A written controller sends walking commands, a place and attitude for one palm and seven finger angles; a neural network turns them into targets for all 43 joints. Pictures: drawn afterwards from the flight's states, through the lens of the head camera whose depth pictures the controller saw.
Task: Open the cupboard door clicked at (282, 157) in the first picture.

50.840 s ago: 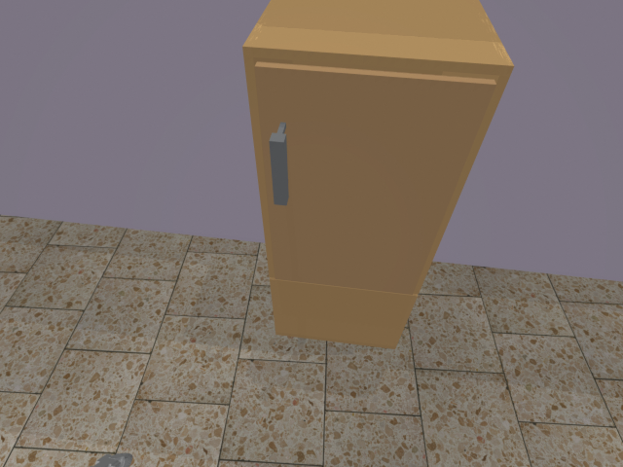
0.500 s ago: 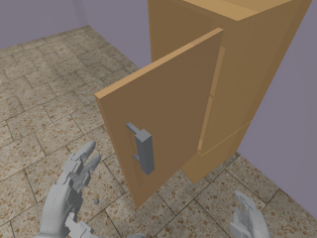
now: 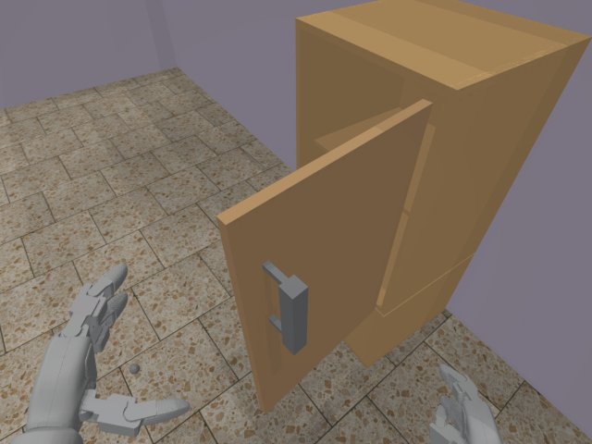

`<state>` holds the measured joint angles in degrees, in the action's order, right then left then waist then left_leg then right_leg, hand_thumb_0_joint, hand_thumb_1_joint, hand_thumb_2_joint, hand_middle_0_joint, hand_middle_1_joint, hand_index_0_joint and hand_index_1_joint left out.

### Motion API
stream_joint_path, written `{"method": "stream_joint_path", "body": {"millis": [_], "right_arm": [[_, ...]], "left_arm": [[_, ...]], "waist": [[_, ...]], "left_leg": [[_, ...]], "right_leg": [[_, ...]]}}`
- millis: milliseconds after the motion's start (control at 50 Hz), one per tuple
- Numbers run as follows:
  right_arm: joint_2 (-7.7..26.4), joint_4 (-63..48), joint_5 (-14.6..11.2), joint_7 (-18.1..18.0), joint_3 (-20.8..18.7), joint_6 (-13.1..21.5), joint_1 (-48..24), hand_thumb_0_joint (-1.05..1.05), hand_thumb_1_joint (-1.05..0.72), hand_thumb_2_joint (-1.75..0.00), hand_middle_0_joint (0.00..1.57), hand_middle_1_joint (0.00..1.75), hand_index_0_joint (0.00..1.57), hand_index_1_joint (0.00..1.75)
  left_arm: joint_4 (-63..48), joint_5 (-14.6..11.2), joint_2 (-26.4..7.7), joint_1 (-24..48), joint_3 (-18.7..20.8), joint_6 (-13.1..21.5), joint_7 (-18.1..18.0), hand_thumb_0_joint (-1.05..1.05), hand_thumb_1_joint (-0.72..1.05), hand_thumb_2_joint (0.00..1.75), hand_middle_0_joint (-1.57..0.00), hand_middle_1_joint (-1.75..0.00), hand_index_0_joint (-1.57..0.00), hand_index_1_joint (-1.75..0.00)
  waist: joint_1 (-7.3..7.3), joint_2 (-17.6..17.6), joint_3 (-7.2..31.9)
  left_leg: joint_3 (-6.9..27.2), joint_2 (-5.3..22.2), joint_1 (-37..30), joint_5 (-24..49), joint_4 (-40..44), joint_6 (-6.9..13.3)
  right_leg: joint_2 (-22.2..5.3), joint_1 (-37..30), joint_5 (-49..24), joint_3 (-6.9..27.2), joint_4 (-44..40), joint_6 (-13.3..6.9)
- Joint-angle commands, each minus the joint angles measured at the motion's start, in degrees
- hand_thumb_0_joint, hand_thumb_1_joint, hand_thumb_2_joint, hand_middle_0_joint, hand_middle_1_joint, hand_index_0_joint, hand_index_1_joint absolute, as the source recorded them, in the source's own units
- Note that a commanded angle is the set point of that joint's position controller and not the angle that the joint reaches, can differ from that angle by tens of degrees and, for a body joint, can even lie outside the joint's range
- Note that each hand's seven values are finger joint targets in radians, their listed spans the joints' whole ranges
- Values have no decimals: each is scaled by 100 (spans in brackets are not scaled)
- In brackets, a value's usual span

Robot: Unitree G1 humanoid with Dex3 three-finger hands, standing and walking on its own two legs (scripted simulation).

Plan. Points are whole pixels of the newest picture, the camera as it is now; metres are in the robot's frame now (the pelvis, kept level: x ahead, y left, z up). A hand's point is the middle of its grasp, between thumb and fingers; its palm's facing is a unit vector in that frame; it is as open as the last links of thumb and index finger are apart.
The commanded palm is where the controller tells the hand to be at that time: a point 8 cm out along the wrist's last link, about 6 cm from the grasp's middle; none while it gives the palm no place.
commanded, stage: draw the hand back to the body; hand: left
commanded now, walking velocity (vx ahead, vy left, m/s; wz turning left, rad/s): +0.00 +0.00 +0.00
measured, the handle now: (283, 307) +0.29 +0.06 +0.05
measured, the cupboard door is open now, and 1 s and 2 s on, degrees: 99 99 99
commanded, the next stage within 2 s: step back with the hand held close in 0.86 s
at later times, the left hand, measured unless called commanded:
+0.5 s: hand (60, 300) +0.20 +0.26 +0.18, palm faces +0.43 -0.81 -0.40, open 8.8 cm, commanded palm +0.15 +0.30 +0.19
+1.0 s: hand (77, 309) +0.19 +0.24 +0.18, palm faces +0.43 -0.81 -0.39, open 7.4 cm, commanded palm +0.15 +0.28 +0.20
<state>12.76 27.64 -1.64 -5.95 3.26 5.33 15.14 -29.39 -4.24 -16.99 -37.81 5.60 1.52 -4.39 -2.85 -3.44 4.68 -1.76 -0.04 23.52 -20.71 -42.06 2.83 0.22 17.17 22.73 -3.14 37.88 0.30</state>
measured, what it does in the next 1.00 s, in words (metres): stands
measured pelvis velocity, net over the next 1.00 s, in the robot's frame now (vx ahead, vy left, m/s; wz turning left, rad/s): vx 0.00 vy -0.02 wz -0.02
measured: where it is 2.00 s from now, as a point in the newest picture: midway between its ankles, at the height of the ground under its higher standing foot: outside the picture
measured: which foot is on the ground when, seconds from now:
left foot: down 0.00-1.00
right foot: down 0.00-1.00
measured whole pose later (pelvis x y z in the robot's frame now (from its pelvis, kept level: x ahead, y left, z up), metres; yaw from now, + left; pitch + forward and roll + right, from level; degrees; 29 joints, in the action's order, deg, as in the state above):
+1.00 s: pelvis +0.00 -0.02 +0.03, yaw -1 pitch -5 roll +0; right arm 13.4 36.9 -0.5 -4.5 1.1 4.3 10.8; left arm -22.0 -4.8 -19.4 -27.3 18.3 4.1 -6.3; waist -4.0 -4.2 -1.6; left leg -2.6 0.3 6.4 -12.3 -23.3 1.2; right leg 1.1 1.1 14.4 -2.1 20.1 -1.1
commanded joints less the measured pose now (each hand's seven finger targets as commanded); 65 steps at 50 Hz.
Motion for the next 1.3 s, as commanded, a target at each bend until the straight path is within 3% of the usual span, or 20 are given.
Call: {"method": "stream_joint_path", "body": {"millis": [0,40,140,320,460,540,560,640,720,740,800,940,960,980,1000,1020,1080,1140,1200,1280], "right_arm": [[564,-832,74,-62,-213,362,-700,0,-90,-90,20,30,20,30],[585,-740,91,-35,-211,400,-756,0,-90,-90,20,30,20,30],[622,-542,120,6,-247,385,-883,0,-90,-90,20,30,20,30],[643,-329,150,90,-319,268,-980,0,-90,-90,20,30,20,30],[638,-173,141,92,-351,202,-1104,0,-90,-90,20,30,20,30],[683,-161,130,149,-395,153,-1135,0,-90,-90,20,30,20,30],[697,-165,146,152,-409,139,-1114,0,-90,-90,20,30,20,30],[706,-157,154,121,-431,125,-1189,0,-90,-90,20,30,20,30],[639,-124,147,88,-418,202,-1233,0,-90,-90,20,30,20,30],[646,-115,146,88,-409,209,-1214,0,-90,-90,20,30,20,30],[611,-69,140,82,-401,243,-1232,0,-90,-90,20,30,20,30],[644,-40,137,83,-441,197,-1260,0,-90,-90,20,30,20,30],[652,-69,128,82,-442,224,-1313,0,-90,-90,20,30,20,30],[727,-219,72,75,-434,138,-1239,0,-90,-90,20,30,20,30],[662,-96,121,66,-445,50,-1196,0,-90,-90,20,30,20,30],[663,-137,124,88,-462,-16,-1202,0,-90,-90,20,30,20,30],[702,-232,122,90,-506,-151,-1166,0,-90,-90,20,30,20,30],[719,-332,99,73,-556,-267,-1157,0,-90,-90,20,30,20,30],[681,-464,68,67,-590,-389,-1129,0,-90,-90,20,30,20,30],[696,-597,45,50,-611,-453,-1132,0,-90,-90,20,30,20,30]], "left_arm": [[-1395,158,-757,422,690,399,-316,0,9,55,-17,-30,-17,-30],[-1386,174,-832,520,783,390,-354,0,17,58,-17,-30,-17,-30],[-1011,153,-968,543,1152,378,-392,0,34,66,-18,-30,-18,-30],[-988,100,-1180,1075,1680,439,-376,0,65,80,-19,-30,-19,-30],[-667,16,-1444,1506,2160,484,-408,0,90,90,-20,-30,-20,-30],[-375,9,-1009,1337,1747,472,-304,0,90,90,-20,-30,-20,-30],[-353,-10,-1060,1263,1795,472,-304,0,90,90,-20,-30,-20,-30],[-523,0,-1342,1469,1979,534,-320,0,90,90,-20,-30,-20,-30],[-748,6,-1431,1541,2055,611,-340,0,90,90,-20,-30,-20,-30],[-764,6,-1488,1580,2092,622,-350,0,90,90,-20,-30,-20,-30],[-618,-12,-1338,1502,1991,630,-341,0,90,90,-20,-30,-20,-30],[-227,-44,-1233,1457,1921,616,-282,0,90,90,-20,-30,-20,-30],[-666,-40,-1381,1992,1943,680,-293,0,90,90,-20,-30,-20,-30],[-774,25,-2114,2282,2693,882,-338,0,90,90,-20,-30,-20,-30],[-377,34,-1686,1710,2370,902,-278,0,90,90,-20,-30,-20,-30],[-289,48,-1578,1434,2263,867,-258,0,90,90,-20,-30,-20,-30],[-406,70,-1424,1153,2098,882,-237,0,90,90,-20,-30,-20,-30],[-607,62,-1552,907,2215,871,-273,0,90,90,-20,-30,-20,-30],[-818,41,-1733,700,2441,863,-322,0,90,90,-20,-30,-20,-30],[-1149,32,-1866,617,2566,895,-390,0,90,90,-20,-30,-20,-30]], "waist": [[25,-131,171],[0,-217,169],[-51,210,-32],[-80,-77,53],[-102,-79,-169],[-63,-58,-328],[-77,109,-273],[-107,205,-192],[-120,-111,-109],[-120,-49,-125],[-92,-170,-343],[-97,260,-474],[-61,175,-302],[118,246,-683],[149,517,-509],[141,599,-443],[173,224,-56],[171,194,314],[172,501,586],[174,199,588]], "left_leg": [[438,182,-1081,1258,1168,-158],[481,207,-1230,1482,1324,-192],[448,252,-1415,1837,1639,-231],[329,274,-1926,2521,1906,-274],[244,223,-1924,2239,2051,-238],[226,236,-1965,2167,2136,-209],[215,224,-1975,2145,2138,-187],[167,167,-1966,1884,2132,-143],[130,133,-2072,1855,2100,-141],[167,124,-2026,1815,2114,-156],[124,125,-2064,1705,2121,-145],[114,129,-2033,1662,2161,-117],[111,114,-2120,1631,2135,-95],[238,221,-1811,1387,1867,8],[277,207,-1820,1457,1723,5],[225,205,-1859,1606,1673,1],[131,277,-1877,2103,1664,-43],[125,364,-1923,2776,1640,-45],[112,451,-1843,3106,1572,-62],[221,521,-1533,3026,1641,-65]], "right_leg": [[-14,23,-1123,96,-938,-180],[-11,-180,-1211,85,-1037,-188],[20,-548,-1463,60,-1302,-182],[15,-951,-1909,115,-1618,-162],[6,-1103,-1944,148,-1839,-178],[9,-1077,-1878,146,-1930,-158],[9,-1105,-1925,145,-1929,-145],[8,-1186,-1865,203,-2034,-153],[-9,-1151,-1871,246,-2071,-153],[-5,-1209,-1825,233,-2092,-173],[-7,-1030,-1731,256,-2171,-157],[-4,-1037,-1696,270,-2236,-126],[-27,-1035,-1700,321,-2239,-109],[-284,-376,-2016,864,-2524,-76],[-417,-450,-2297,834,-2458,-73],[-466,-448,-2639,835,-2401,-36],[-485,-597,-3087,713,-2102,10],[-445,-784,-3557,585,-1816,56],[-410,-922,-3879,565,-1571,52],[-351,-910,-3496,586,-1359,13]]}}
